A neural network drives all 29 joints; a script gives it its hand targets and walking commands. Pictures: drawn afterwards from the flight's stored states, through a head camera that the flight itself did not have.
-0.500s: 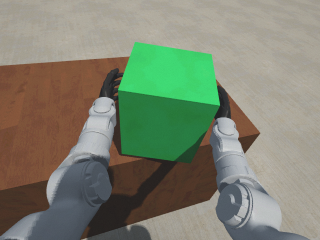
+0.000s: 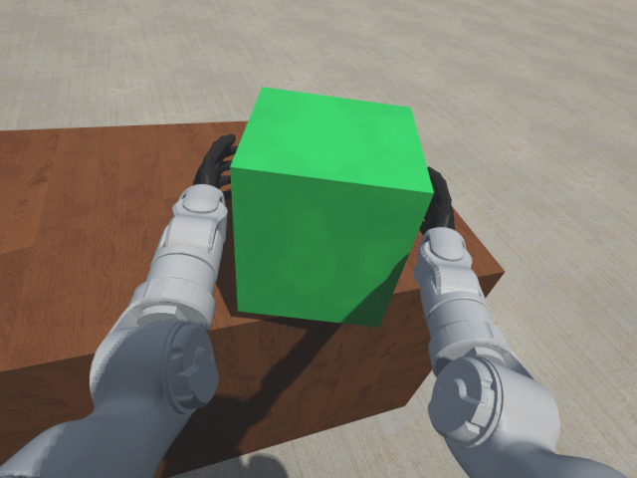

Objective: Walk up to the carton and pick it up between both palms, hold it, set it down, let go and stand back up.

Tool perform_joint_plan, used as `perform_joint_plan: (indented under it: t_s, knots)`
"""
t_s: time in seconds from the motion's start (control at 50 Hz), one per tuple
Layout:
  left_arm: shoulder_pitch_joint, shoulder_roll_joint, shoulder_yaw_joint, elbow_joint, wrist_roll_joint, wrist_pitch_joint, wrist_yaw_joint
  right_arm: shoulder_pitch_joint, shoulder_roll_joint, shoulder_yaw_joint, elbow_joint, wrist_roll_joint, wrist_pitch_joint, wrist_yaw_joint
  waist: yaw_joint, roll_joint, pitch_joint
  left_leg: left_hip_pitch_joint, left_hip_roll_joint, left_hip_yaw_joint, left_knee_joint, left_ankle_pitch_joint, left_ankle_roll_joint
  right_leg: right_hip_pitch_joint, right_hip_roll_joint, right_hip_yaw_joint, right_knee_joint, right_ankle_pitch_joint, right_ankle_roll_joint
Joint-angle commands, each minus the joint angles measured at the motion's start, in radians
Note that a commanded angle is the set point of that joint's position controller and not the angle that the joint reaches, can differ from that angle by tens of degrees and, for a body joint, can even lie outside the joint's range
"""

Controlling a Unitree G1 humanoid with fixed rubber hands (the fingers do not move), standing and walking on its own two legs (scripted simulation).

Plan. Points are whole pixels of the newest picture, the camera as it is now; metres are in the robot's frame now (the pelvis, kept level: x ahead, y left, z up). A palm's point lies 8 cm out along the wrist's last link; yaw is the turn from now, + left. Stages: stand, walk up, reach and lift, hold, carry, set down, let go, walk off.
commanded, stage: reach and lift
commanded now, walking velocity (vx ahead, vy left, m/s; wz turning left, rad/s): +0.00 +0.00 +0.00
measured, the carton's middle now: (322, 211) +0.46 +0.04 +0.11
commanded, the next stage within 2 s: none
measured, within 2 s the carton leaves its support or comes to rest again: neither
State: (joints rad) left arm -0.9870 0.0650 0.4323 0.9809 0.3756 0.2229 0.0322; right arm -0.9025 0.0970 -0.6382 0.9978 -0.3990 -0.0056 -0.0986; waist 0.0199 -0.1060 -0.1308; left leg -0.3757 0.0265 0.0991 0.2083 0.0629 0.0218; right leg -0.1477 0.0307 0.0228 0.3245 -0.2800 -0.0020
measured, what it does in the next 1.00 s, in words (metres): stands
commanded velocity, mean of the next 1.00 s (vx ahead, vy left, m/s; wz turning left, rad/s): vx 0.00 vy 0.00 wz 0.00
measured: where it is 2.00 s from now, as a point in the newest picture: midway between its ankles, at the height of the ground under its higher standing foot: outside the picture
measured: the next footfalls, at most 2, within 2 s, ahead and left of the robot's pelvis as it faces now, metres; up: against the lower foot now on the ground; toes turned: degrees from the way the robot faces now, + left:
none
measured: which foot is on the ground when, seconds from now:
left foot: down 0.00-1.00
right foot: down 0.00-1.00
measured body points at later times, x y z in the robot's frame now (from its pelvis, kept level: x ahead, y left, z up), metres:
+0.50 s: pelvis +0.00 -0.02 +0.00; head -0.03 +0.00 +0.45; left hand +0.41 +0.17 +0.19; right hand +0.43 -0.13 +0.17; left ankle +0.10 +0.11 -0.74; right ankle -0.08 -0.11 -0.74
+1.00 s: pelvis -0.01 -0.01 +0.00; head -0.08 +0.03 +0.44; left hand +0.38 +0.19 +0.23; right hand +0.40 -0.11 +0.22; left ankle +0.10 +0.11 -0.74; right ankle -0.08 -0.11 -0.74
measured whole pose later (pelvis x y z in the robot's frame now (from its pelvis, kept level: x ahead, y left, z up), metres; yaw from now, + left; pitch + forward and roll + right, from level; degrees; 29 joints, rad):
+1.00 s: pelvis -0.01 -0.01 +0.00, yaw +0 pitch -4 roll +0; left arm -0.87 0.03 0.32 0.52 0.37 0.65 0.03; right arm -0.90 0.01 -0.31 0.90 -0.04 0.22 -0.11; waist 0.02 -0.09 -0.09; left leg -0.18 0.03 0.10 0.20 0.06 0.01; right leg 0.04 0.03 0.02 0.32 -0.29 0.00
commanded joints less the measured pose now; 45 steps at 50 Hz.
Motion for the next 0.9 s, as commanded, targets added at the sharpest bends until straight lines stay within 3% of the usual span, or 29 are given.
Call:
perform_joint_plan:
  t_s: [0.0,0.04,0.08,0.12,0.22,0.24,0.26,0.28,0.36,0.4,0.46,0.54,0.58,0.64,0.74,0.88]
  knots:
    - [-0.541,-0.567,-0.283,-0.274,-0.033,0.0,-0.05,-0.752,0.41,0.445,-0.097,0.188,-0.055,0.162,0.119,0.205,-0.642,0.924,0.072,-0.007,0.124,0.313,-0.084,-0.281,-0.008,-0.108,-0.115,0.143,0.051]
    - [-0.522,-0.585,-0.321,-0.329,-0.06,0.024,-0.043,-0.76,0.413,0.492,-0.135,0.227,-0.047,0.155,0.12,0.216,-0.663,0.946,0.072,-0.016,0.137,0.363,-0.09,-0.276,-0.002,-0.105,-0.116,0.171,0.052]
    - [-0.483,-0.563,-0.309,-0.352,-0.068,0.055,-0.046,-0.763,0.399,0.532,-0.164,0.26,-0.034,0.148,0.133,0.177,-0.624,0.947,0.066,-0.02,0.136,0.366,-0.079,-0.252,-0.003,-0.1,-0.117,0.182,0.058]
    - [-0.455,-0.562,-0.331,-0.399,-0.087,0.086,-0.052,-0.761,0.404,0.589,-0.206,0.303,-0.017,0.134,0.124,0.153,-0.61,0.948,0.059,-0.02,0.147,0.399,-0.067,-0.223,0.0,-0.091,-0.112,0.241,0.067]
    - [-0.458,-0.539,-0.309,-0.428,-0.105,0.147,-0.089,-0.786,0.433,0.653,-0.249,0.356,0.039,0.099,0.104,0.081,-0.508,0.863,0.033,-0.018,0.117,0.258,-0.031,-0.162,-0.01,-0.08,-0.1,0.334,0.093]
    - [-0.472,-0.53,-0.31,-0.434,-0.114,0.154,-0.1,-0.786,0.436,0.652,-0.258,0.36,0.046,0.091,0.086,0.073,-0.481,0.844,0.024,-0.015,0.117,0.225,-0.026,-0.149,-0.013,-0.078,-0.1,0.354,0.095]
    - [-0.471,-0.531,-0.303,-0.451,-0.114,0.162,-0.11,-0.796,0.454,0.678,-0.268,0.371,0.053,0.087,0.096,0.056,-0.474,0.839,0.02,-0.014,0.113,0.212,-0.014,-0.131,-0.013,-0.076,-0.095,0.381,0.103]
    - [-0.467,-0.539,-0.305,-0.469,-0.117,0.17,-0.115,-0.784,0.46,0.689,-0.283,0.386,0.058,0.081,0.083,0.06,-0.469,0.837,0.017,-0.018,0.114,0.228,-0.013,-0.111,-0.02,-0.07,-0.09,0.435,0.109]
    - [-0.466,-0.525,-0.283,-0.479,-0.111,0.197,-0.143,-0.8,0.471,0.712,-0.314,0.404,0.08,0.062,0.077,0.044,-0.422,0.816,0.001,-0.016,0.109,0.194,0.006,-0.075,-0.028,-0.059,-0.084,0.504,0.12]
    - [-0.472,-0.528,-0.289,-0.468,-0.108,0.214,-0.155,-0.799,0.46,0.706,-0.309,0.409,0.088,0.055,0.055,0.047,-0.407,0.827,0.002,-0.025,0.099,0.168,0.003,-0.082,-0.032,-0.062,-0.084,0.501,0.122]
    - [-0.45,-0.538,-0.316,-0.517,-0.116,0.233,-0.162,-0.779,0.464,0.744,-0.351,0.437,0.1,0.046,0.05,0.056,-0.446,0.842,-0.001,-0.025,0.108,0.213,-0.002,-0.046,-0.024,-0.064,-0.08,0.534,0.121]
    - [-0.49,-0.576,-0.394,-0.563,-0.161,0.253,-0.157,-0.82,0.428,0.727,-0.382,0.455,0.098,0.045,0.002,0.1,-0.494,0.883,0.02,-0.05,0.117,0.197,-0.026,-0.1,-0.014,-0.068,-0.09,0.439,0.099]
    - [-0.494,-0.58,-0.42,-0.601,-0.174,0.261,-0.147,-0.84,0.426,0.743,-0.416,0.475,0.097,0.045,0.002,0.111,-0.54,0.895,0.022,-0.06,0.133,0.207,-0.031,-0.103,-0.008,-0.068,-0.091,0.423,0.093]
    - [-0.493,-0.602,-0.481,-0.627,-0.202,0.278,-0.129,-0.813,0.375,0.727,-0.415,0.486,0.101,0.046,-0.034,0.162,-0.536,0.918,0.036,-0.073,0.146,0.206,-0.06,-0.146,-0.002,-0.069,-0.105,0.339,0.07]
    - [-0.456,-0.626,-0.509,-0.639,-0.216,0.324,-0.11,-0.793,0.318,0.718,-0.382,0.501,0.129,0.055,-0.052,0.177,-0.483,0.911,0.054,-0.091,0.109,0.1,-0.071,-0.183,-0.003,-0.061,-0.132,0.195,0.054]
    - [-0.45,-0.622,-0.472,-0.576,-0.21,0.386,-0.117,-0.81,0.289,0.683,-0.306,0.503,0.165,0.055,-0.084,0.135,-0.318,0.834,0.052,-0.091,0.053,-0.077,-0.049,-0.181,-0.024,-0.056,-0.162,0.093,0.059]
